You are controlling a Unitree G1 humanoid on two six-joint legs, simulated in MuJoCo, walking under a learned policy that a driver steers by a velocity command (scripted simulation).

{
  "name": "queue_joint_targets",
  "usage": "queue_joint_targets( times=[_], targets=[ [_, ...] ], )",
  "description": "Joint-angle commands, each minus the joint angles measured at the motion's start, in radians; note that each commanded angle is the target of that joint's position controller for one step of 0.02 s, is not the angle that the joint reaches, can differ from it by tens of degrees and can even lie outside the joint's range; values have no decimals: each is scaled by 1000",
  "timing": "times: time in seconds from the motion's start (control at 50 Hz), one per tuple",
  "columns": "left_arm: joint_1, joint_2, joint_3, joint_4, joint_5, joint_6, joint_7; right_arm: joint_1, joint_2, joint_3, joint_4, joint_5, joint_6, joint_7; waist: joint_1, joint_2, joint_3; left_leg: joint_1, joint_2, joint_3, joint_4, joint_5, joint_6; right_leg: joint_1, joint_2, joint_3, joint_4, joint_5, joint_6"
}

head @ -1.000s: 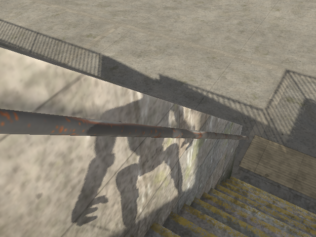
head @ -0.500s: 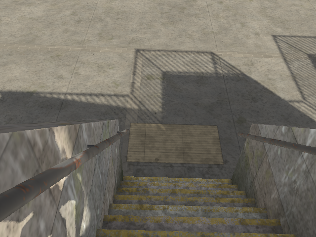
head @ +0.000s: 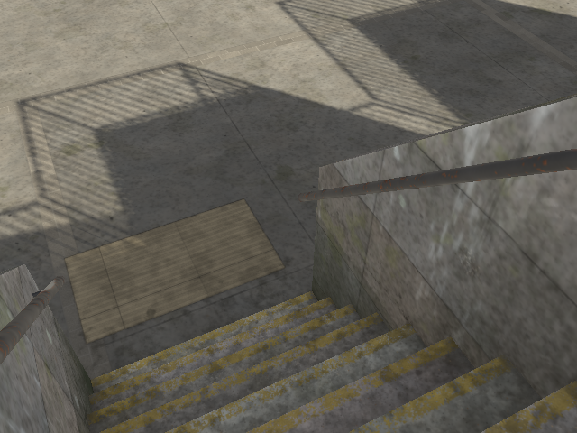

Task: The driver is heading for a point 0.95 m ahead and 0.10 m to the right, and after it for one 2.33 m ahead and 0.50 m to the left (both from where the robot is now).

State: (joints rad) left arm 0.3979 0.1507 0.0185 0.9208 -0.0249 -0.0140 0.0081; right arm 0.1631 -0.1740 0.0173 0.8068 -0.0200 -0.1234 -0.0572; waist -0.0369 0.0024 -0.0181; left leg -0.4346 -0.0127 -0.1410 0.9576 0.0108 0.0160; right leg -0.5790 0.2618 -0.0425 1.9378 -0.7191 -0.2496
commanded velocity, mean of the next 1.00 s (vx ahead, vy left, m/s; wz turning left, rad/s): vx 0.97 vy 0.00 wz -0.42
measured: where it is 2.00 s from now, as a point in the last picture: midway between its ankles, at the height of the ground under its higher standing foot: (289, 377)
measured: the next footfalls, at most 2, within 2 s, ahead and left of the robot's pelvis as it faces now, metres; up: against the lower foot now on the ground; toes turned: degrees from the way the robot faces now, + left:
right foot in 0.28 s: +0.35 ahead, -0.06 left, -0.22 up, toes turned -15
left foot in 0.54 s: +0.53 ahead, +0.12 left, -0.44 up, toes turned -24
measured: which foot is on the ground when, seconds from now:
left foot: down 0.00-0.26, up 0.28-0.52, down 0.54-0.84, up 0.86-1.00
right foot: up 0.00-0.26, down 0.28-0.54, up 0.56-0.84, down 0.86-1.00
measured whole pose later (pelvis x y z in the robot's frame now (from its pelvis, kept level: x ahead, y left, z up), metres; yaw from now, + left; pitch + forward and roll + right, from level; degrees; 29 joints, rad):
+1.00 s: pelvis +0.79 -0.06 -0.72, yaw -20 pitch -1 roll -2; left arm 0.29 0.22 0.03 0.97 0.04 -0.10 0.02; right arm 0.31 -0.27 -0.05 0.90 -0.06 0.00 -0.02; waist -0.03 0.06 0.00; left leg -0.58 -0.03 -0.19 1.47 -0.41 0.01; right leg -0.51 0.04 -0.11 1.04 -0.51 -0.09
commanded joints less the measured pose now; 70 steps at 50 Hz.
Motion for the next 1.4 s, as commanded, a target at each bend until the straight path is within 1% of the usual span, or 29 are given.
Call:
queue_joint_targets(
  times=[0.02, 0.04, 0.08, 0.14, 0.22, 0.28, 0.3, 0.32, 0.36, 0.4, 0.48, 0.56, 0.58, 0.66, 0.72, 0.76, 0.86, 0.9, 0.94, 1.0, 1.02, 1.06, 1.18, 1.22, 1.24, 1.28, 1.32, 1.36, 1.4],
  targets=[
    [-205, 90, 25, -272, 57, -19, 24, 428, -244, -78, 94, 11, 35, 25, -104, 423, 34, 831, 332, -405, -100, 874, 27, -818, -144, 98, 165, 27, 67],
    [-303, 96, 16, -248, 129, -20, 44, 506, -221, -85, 126, 41, 8, 26, -155, 246, 52, 884, 372, -509, -104, 630, 37, -995, -208, 229, 124, 90, 79],
    [-399, 45, -7, -291, 146, -38, 48, 534, -169, -61, 146, -1, -12, 20, -91, 65, 233, 538, 294, -305, -127, 328, -5, -1037, -225, 205, -199, 337, 99],
    [-165, 46, -11, -217, 39, -48, -1, 25, -136, -48, 35, 25, -22, 10, 216, 71, 241, -420, 225, -14, -99, -478, -26, -74, -243, 78, -714, 1301, 119],
    [-55, 119, 25, -101, -18, -21, -42, 94, -194, -69, 84, 26, -36, 21, 171, 184, 76, -285, 218, 266, 204, -335, -31, 456, -269, -31, -1055, 1439, 125],
    [354, 259, 98, 42, -1, 16, 2, -61, -272, -104, 39, -29, 60, 32, 476, -232, 138, -580, -1, 349, 1230, -496, -31, 921, -213, 22, -1282, 1007, -12],
    [188, 290, 71, 25, 25, 8, -11, 209, -200, -83, -6, -28, 58, 18, 155, -300, 131, -768, 13, 167, 1058, -595, -4, 929, -310, 238, -1106, 1262, 68],
    [164, 279, 80, 29, -9, -2, -8, 355, -163, -64, 23, -38, 49, 18, 78, -180, -80, -641, 80, 40, 748, -431, 0, 910, -425, 476, -1179, 1143, -10],
    [72, 210, 52, 29, -4, -4, -2, 211, -174, -68, 30, -87, 80, 40, 45, 60, 15, -369, 79, 28, 485, -360, -30, 344, -419, 556, -1164, 827, -108],
    [-108, 219, 58, -33, 76, -20, 26, 234, -206, -70, 6, -43, 112, 16, -36, -66, -45, -41, 39, 55, 355, -56, -62, -68, -445, 662, -1125, 601, -137],
    [-210, 194, 47, -46, -9, -26, 78, 235, -111, -34, 4, 31, 115, 31, -127, -34, 25, 492, 9, 173, -142, 418, -55, -432, -220, 263, -844, 194, 58],
    [-596, 164, 39, -172, -20, -31, 41, 736, -208, -76, 159, -6, 109, 50, -444, 50, 34, 668, 147, 61, -323, 573, 133, -551, -62, 93, 293, 589, 90],
    [-279, 51, 13, -216, 6, -40, 44, 503, -250, -58, 126, 9, 83, 95, -68, 553, 144, 583, 210, -204, -169, 676, 35, -759, -43, 124, 174, 136, 46],
    [-445, 89, -3, -194, 97, -101, 28, 412, -109, -30, 122, -8, -7, 59, -13, -63, 273, 48, 58, -47, -246, -331, 13, -579, -96, -42, -633, 504, 178],
    [-166, 121, 31, -88, 85, -68, -9, 215, -332, -117, 139, 28, -56, 27, 166, 285, 75, -148, 257, -430, -180, -415, 93, -102, -275, 185, -461, 948, 141],
    [-387, 85, 0, -118, 93, -100, -9, 333, -100, -48, 146, 20, -63, 27, 48, -92, 153, -117, 29, -102, 114, -565, 31, -5, -203, -61, -1047, 1326, 191],
    [63, 257, 89, -1, 39, -30, -34, 133, -299, -129, 93, -3, 54, 38, 281, -102, 33, -331, -99, 75, 967, -729, 72, 769, -387, 145, -1419, 919, 12],
    [105, 210, 50, -14, 48, -57, -22, 492, -123, -72, 97, -8, 44, 36, 94, -175, -178, -529, 2, -89, 934, -792, 87, 938, -586, 409, -1074, 1076, -21],
    [-79, 230, 62, -17, 28, -106, 36, 247, -185, -66, 39, -76, 106, 43, 36, -55, 13, -470, 59, -189, 510, -431, 12, 375, -750, 762, -1400, 537, -161],
    [-43, 152, 10, 0, 73, -124, 13, 314, -171, -72, 87, -35, 156, 38, -8, -33, 6, -172, 32, -27, 399, -102, -27, 71, -648, 432, -1131, 1251, -83],
    [-79, -3, -59, -50, 194, -129, -51, 420, -63, -21, 147, -87, 92, 129, -11, -54, -44, -86, 169, -107, 97, 324, -45, -174, -550, 296, -1134, 668, 16],
    [-240, 161, -16, -103, 205, -130, -56, 386, -115, -52, 140, -99, 34, 151, -86, 3, -12, 286, 79, 70, -3, 494, -37, -494, -418, 53, -1005, 227, 120],
    [-288, 464, 62, -186, 174, -65, -70, 483, -307, -156, 129, -52, 5, 126, -154, 38, -28, 546, -32, 268, -609, 186, 33, -21, -463, -9, -277, 766, 242],
    [-13, 119, -12, -219, 131, -62, -125, 497, -533, -197, 94, -59, -18, 98, 30, 258, -191, 976, 311, -223, -252, 1668, 502, -516, -221, -56, 549, -170, 357],
    [-171, 178, -1, -329, 46, -78, -128, 566, -511, -189, 74, -83, -57, 118, -79, 136, -215, 1058, 423, -311, -191, 1816, 519, -790, -231, 31, 626, -200, 404],
    [-410, 202, -7, -473, 14, -98, -96, 510, -392, -134, 40, -48, -51, 110, -118, 26, 74, 718, 388, -451, -181, 1064, 363, -1071, -305, 156, 348, -133, 368],
    [-317, 157, -50, -464, 77, -83, -94, 230, -218, -60, -37, -54, 10, 107, 23, -16, 214, 279, 381, -370, -322, 642, 269, -1021, -425, 231, -107, 308, 327],
    [-245, 93, -73, -363, 126, -46, -127, 46, -220, -70, -108, -66, 9, 98, 98, 32, 121, -491, 85, -108, -387, 248, 223, -150, -388, 57, -585, 1065, 302],
    [-247, 99, -68, -386, 92, -4, -150, -19, -360, -95, -111, -41, -17, 93, 156, 108, 48, -659, 32, -159, -300, 198, 209, 148, -327, 15, -496, 1097, 295]
  ],
)
Velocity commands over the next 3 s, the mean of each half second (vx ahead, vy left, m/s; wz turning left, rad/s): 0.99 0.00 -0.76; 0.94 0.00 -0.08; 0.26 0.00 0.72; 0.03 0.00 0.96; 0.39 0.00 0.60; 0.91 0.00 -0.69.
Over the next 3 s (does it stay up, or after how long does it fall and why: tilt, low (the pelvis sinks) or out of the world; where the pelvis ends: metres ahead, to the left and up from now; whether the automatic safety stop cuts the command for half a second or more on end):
stays up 1.60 0.19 -1.53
